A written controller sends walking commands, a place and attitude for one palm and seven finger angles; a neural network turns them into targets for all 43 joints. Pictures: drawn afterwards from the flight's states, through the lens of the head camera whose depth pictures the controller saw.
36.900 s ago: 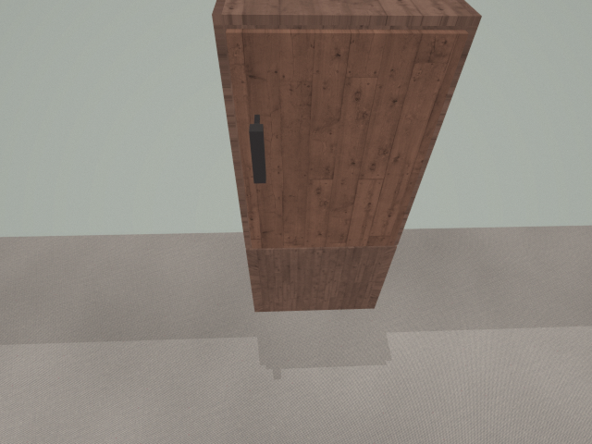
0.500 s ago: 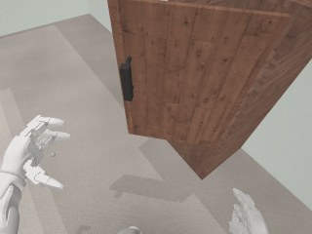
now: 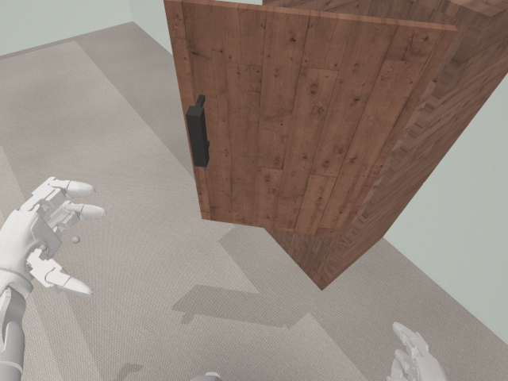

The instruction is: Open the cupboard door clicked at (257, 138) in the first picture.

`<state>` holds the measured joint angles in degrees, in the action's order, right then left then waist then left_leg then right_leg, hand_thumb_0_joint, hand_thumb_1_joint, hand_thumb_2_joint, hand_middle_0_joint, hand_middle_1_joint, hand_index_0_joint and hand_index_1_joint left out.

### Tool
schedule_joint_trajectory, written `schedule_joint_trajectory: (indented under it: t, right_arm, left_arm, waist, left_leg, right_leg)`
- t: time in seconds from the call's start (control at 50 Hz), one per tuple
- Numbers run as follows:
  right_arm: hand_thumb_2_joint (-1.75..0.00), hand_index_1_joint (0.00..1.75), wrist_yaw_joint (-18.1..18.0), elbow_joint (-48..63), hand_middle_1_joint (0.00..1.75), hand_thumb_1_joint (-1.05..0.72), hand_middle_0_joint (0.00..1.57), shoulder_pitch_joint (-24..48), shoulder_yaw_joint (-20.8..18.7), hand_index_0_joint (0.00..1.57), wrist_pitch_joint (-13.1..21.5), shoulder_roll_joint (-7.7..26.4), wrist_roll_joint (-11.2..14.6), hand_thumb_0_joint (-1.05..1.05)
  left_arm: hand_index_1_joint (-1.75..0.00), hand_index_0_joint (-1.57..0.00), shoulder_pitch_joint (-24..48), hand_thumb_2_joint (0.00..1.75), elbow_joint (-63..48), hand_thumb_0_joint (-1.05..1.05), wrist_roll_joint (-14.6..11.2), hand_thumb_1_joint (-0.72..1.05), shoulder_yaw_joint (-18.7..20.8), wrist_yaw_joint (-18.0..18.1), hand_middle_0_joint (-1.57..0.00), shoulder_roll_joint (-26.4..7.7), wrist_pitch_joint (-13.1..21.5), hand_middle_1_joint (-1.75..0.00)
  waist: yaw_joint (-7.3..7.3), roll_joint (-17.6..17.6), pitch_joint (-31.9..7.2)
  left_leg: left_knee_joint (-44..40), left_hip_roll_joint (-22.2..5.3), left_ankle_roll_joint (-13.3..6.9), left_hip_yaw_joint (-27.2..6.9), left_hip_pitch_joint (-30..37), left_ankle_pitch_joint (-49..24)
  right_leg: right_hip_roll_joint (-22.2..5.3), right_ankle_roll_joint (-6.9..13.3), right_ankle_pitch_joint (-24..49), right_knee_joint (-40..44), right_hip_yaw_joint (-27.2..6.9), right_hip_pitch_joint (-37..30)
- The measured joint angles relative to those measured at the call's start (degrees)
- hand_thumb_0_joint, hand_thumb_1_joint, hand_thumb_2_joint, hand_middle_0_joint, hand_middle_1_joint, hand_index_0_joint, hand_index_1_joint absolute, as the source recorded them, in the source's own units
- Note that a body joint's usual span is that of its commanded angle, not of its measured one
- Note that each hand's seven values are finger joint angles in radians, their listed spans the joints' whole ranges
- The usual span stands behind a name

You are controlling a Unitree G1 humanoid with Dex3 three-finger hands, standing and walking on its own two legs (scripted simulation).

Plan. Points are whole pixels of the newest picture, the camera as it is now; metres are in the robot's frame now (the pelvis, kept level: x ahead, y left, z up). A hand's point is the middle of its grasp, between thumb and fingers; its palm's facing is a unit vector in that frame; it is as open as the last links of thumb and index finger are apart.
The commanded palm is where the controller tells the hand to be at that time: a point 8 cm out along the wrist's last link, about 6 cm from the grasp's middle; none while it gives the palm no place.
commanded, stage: raise the hand with hooked fingers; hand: left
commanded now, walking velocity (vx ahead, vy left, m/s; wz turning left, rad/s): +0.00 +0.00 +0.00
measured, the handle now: (201, 131) +0.54 +0.14 +0.06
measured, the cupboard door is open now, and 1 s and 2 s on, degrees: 44 44 44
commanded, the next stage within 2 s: move the hooked fingers beside the handle in 0.14 s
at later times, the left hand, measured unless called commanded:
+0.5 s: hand (95, 224) +0.31 +0.25 +0.08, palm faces -0.07 -1.00 -0.03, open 14.0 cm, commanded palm +0.30 +0.30 +0.08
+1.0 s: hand (124, 187) +0.39 +0.23 +0.08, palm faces -0.08 -1.00 -0.02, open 14.0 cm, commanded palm +0.37 +0.29 +0.08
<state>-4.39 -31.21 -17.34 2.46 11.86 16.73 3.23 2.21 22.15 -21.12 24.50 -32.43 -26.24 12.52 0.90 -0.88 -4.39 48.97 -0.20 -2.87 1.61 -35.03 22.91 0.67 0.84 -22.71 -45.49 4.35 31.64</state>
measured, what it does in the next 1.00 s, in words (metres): stands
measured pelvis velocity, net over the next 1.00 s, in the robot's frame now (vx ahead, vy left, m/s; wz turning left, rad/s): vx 0.00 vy -0.01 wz -0.01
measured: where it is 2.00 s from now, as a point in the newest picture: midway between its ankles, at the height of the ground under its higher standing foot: outside the picture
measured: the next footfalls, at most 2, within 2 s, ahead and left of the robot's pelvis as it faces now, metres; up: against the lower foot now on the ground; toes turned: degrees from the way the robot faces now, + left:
none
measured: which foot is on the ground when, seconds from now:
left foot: down 0.00-1.00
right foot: down 0.00-1.00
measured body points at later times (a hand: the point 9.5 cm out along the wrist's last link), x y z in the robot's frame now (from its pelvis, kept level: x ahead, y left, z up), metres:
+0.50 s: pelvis +0.00 -0.01 +0.00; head +0.05 +0.00 +0.45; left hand +0.31 +0.31 +0.08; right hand +0.15 -0.26 -0.08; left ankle +0.02 +0.08 -0.70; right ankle +0.00 -0.12 -0.70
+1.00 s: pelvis +0.00 -0.01 +0.00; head +0.07 +0.00 +0.44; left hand +0.38 +0.29 +0.08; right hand +0.10 -0.28 -0.10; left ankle +0.02 +0.08 -0.70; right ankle +0.00 -0.12 -0.70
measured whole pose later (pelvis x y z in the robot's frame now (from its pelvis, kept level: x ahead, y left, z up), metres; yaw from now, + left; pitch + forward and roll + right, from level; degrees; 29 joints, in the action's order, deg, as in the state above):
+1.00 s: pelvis +0.00 -0.01 +0.00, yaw +0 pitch +12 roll -2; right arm -4.2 -34.5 -19.3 2.3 5.6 16.7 3.2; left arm 24.2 43.6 -15.9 22.6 -29.9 -28.3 15.5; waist 3.7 -0.7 -5.0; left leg 49.7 -0.9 -1.8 1.5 -39.0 23.0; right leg 1.4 1.9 -23.2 -47.0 4.4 36.2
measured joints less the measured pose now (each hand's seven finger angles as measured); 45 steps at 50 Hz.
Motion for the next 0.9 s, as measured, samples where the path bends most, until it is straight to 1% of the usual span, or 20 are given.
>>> schedule_joint_trajectory:
  t: [0.3, 0.4, 0.56, 0.72, 0.8, 0.9]
  right_arm:
    - [-0.90, 0.30, -0.3, -0.1, 0.30, -0.90, 0.20, 1.2, 0.7, 0.20, 0.0, -0.6, 0.1, 0.01]
    - [-0.90, 0.30, -0.7, -0.8, 0.30, -0.90, 0.20, 1.3, 0.7, 0.20, -0.1, -0.2, 0.1, 0.01]
    - [-0.90, 0.30, -0.8, -1.5, 0.30, -0.90, 0.20, 1.1, 0.7, 0.20, -1.5, -0.2, 0.1, 0.01]
    - [-0.90, 0.30, -0.2, -1.5, 0.30, -0.90, 0.20, -0.7, 0.4, 0.20, -3.4, -0.2, 0.1, 0.01]
    - [-0.90, 0.30, -0.1, -1.9, 0.30, -0.90, 0.20, -1.7, 0.0, 0.20, -4.2, 0.0, 0.1, 0.01]
    - [-0.90, 0.30, -0.1, -2.9, 0.30, -0.90, 0.20, -2.2, -0.3, 0.20, -5.1, 0.2, 0.1, 0.01]
  left_arm:
    - [-1.20, -0.30, 1.0, 0.30, 1.5, -0.01, 0.0, -0.50, -0.4, -0.7, -0.30, 0.0, -0.3, -1.20]
    - [-1.20, -0.30, 4.5, 0.30, 3.7, -0.01, 0.6, -0.50, -1.7, -0.1, -0.30, 0.3, 0.0, -1.20]
    - [-1.20, -0.30, 10.8, 0.30, 8.8, -0.01, 2.5, -0.50, -2.7, 0.9, -0.30, -0.3, 0.1, -1.20]
    - [-1.20, -0.30, 13.9, 0.30, 13.5, -0.01, 3.1, -0.50, -1.2, 1.7, -0.30, -1.5, 0.6, -1.20]
    - [-1.20, -0.30, 15.0, 0.30, 15.0, -0.01, 3.4, -0.50, -0.9, 1.7, -0.30, -1.9, 1.6, -1.20]
    - [-1.20, -0.30, 18.4, 0.30, 17.7, -0.01, 4.0, -0.50, -1.8, 2.0, -0.30, -1.8, 2.6, -1.20]
  waist:
    - [-0.46, -0.7, -0.3]
    - [-0.68, -0.6, -0.1]
    - [0.42, -0.3, 0.1]
    - [1.76, 0.0, -0.4]
    - [2.02, -0.1, -0.5]
    - [2.16, -0.1, -0.4]
  left_leg:
    - [0.4, -0.2, 0.4, -0.6, -0.3, 0.1]
    - [0.7, 0.0, 0.6, -1.0, -0.8, 0.0]
    - [0.7, -0.2, 0.9, -0.9, -1.6, -0.2]
    - [0.2, -0.6, 1.0, -0.1, -1.9, -0.1]
    - [0.2, -0.8, 1.1, -0.1, -2.4, 0.0]
    - [0.5, -0.7, 1.1, -0.3, -3.2, 0.0]
  right_leg:
    - [0.2, 0.4, -0.2, -0.4, 0.5, 0.2]
    - [0.1, 0.6, -0.4, -0.8, 1.0, 0.6]
    - [0.2, 0.9, -0.4, -1.1, 0.8, 1.6]
    - [0.6, 1.0, -0.4, -1.1, 0.0, 2.5]
    - [0.8, 1.1, -0.4, -1.0, -0.1, 2.9]
    - [0.7, 1.1, -0.5, -1.3, 0.2, 3.7]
